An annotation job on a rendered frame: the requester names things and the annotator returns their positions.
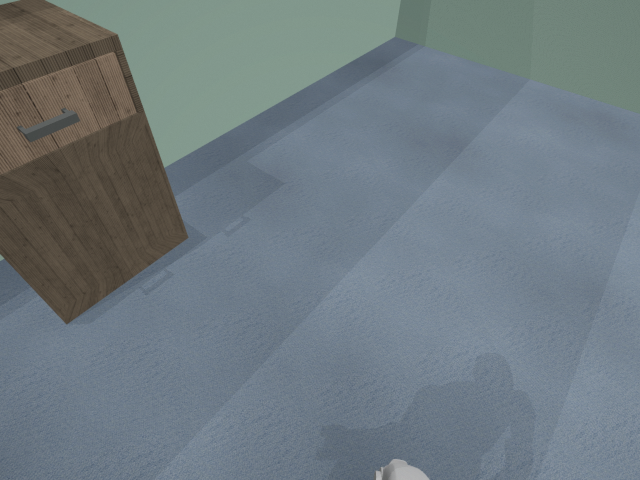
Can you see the handle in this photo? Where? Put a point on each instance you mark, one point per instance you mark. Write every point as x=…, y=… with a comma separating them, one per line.
x=50, y=126

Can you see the cabinet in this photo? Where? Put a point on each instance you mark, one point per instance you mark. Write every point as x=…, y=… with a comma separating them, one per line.
x=80, y=221

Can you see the drawer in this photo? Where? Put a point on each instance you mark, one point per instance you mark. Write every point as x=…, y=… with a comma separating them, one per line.
x=95, y=89

